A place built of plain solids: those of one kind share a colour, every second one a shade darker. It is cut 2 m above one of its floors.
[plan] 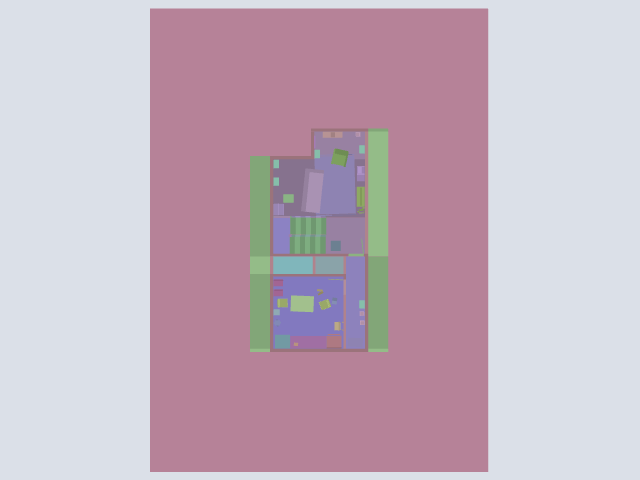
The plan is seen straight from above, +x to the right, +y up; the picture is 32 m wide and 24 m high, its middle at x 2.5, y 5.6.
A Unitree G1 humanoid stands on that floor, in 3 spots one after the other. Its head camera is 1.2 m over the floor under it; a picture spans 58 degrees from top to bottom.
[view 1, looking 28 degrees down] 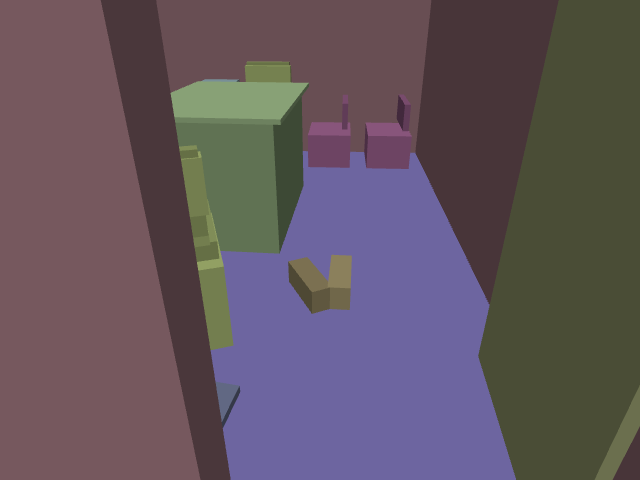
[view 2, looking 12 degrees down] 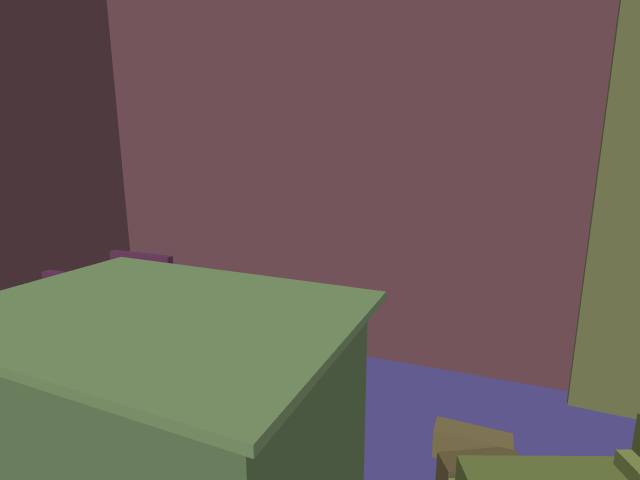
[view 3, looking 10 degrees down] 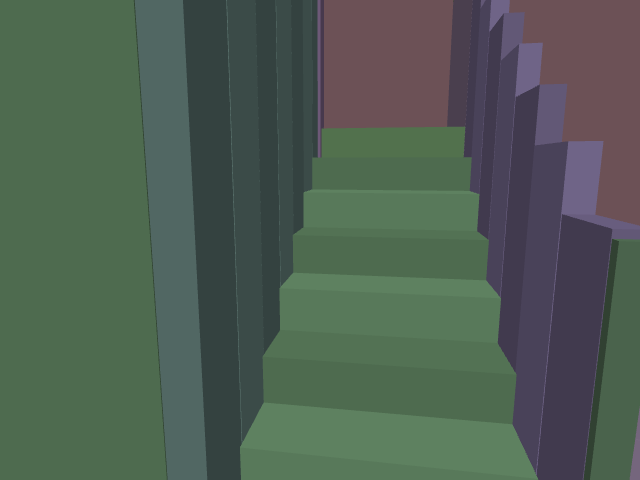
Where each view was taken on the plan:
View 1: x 4.22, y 3.08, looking -177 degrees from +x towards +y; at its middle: floor_kitchen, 2.56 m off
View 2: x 2.48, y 1.48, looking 111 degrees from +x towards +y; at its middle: wall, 2.51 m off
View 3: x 3.69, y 6.29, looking -171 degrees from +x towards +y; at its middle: stair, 1.95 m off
